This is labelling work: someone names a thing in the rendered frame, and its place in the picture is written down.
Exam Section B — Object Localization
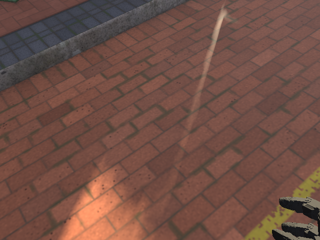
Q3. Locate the robot right hand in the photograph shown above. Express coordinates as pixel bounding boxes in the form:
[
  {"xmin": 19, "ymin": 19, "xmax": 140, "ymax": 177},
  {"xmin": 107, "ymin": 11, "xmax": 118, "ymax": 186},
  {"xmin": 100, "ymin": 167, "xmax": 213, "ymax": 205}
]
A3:
[{"xmin": 272, "ymin": 196, "xmax": 320, "ymax": 240}]

